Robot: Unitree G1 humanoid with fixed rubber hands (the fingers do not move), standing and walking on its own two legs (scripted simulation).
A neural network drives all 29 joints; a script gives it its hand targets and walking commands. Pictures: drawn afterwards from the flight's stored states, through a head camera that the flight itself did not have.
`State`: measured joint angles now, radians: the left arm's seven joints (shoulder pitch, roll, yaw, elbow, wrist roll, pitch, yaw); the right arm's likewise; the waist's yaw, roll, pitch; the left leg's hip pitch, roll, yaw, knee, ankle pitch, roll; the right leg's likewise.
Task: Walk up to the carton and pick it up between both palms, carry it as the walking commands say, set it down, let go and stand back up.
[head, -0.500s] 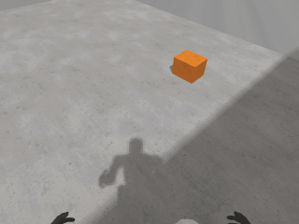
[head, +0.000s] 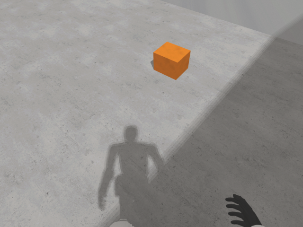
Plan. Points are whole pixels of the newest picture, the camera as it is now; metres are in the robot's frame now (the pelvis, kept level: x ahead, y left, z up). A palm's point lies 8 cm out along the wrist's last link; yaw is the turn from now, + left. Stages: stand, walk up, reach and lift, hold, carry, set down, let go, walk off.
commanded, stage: walk up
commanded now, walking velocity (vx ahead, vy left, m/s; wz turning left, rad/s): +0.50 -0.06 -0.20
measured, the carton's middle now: (171, 60) +1.65 -0.17 -0.67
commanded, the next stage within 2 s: none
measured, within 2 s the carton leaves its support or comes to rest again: neither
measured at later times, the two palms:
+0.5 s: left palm (97, 172) +0.31 +0.20 -0.13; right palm (249, 173) +0.30 -0.31 -0.14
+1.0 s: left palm (108, 111) +0.58 +0.20 -0.13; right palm (232, 113) +0.54 -0.31 -0.12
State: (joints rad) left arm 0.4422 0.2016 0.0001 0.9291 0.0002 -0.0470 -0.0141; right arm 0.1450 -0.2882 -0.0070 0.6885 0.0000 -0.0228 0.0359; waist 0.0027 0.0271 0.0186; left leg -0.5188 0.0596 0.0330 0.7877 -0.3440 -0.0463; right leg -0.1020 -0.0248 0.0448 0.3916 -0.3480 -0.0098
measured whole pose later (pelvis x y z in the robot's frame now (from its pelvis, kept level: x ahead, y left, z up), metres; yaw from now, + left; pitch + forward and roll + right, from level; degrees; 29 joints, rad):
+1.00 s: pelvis +0.50 -0.05 -0.01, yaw -4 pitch -2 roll -2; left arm 0.28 0.26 0.00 0.86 0.00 0.00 -0.05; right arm 0.31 -0.25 -0.01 0.81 0.00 -0.03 0.03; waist 0.00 0.01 0.05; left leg -0.21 0.11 0.06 0.59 -0.34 -0.03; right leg -0.40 -0.07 -0.03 1.09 -0.41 0.02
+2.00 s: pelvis +0.98 -0.15 -0.01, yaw -5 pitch +2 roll +1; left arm 0.31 0.22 0.00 0.94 0.00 -0.07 -0.03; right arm 0.28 -0.24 -0.01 0.83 0.00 -0.02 0.03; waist 0.00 0.02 -0.01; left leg -0.34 0.07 0.06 0.98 -0.49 -0.02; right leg -0.28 -0.08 -0.07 0.55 -0.30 0.02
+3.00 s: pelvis +1.16 -0.17 -0.01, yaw -5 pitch +0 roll -1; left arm 0.25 0.17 0.00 0.95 0.00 0.02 0.01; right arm 0.25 -0.22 -0.01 0.85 0.00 0.03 -0.01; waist 0.00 0.02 -0.01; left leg -0.20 0.07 0.06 0.56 -0.36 -0.02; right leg -0.27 -0.06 -0.09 0.51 -0.24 0.03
